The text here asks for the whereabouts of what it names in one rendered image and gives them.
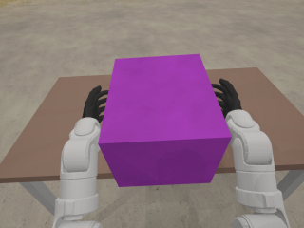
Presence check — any table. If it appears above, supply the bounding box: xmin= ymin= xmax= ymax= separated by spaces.
xmin=0 ymin=67 xmax=304 ymax=222

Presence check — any robot right hand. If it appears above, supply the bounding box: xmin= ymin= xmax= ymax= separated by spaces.
xmin=211 ymin=78 xmax=242 ymax=119

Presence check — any robot left hand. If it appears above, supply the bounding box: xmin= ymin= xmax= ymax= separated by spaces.
xmin=82 ymin=85 xmax=109 ymax=123

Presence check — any robot left forearm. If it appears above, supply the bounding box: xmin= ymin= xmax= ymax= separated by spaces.
xmin=52 ymin=117 xmax=101 ymax=228

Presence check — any robot right forearm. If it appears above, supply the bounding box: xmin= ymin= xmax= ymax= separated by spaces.
xmin=225 ymin=109 xmax=291 ymax=228

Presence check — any robot right upper arm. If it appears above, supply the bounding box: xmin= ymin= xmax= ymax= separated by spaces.
xmin=233 ymin=214 xmax=288 ymax=228

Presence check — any carton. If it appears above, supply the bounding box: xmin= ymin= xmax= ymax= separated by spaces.
xmin=98 ymin=54 xmax=232 ymax=187

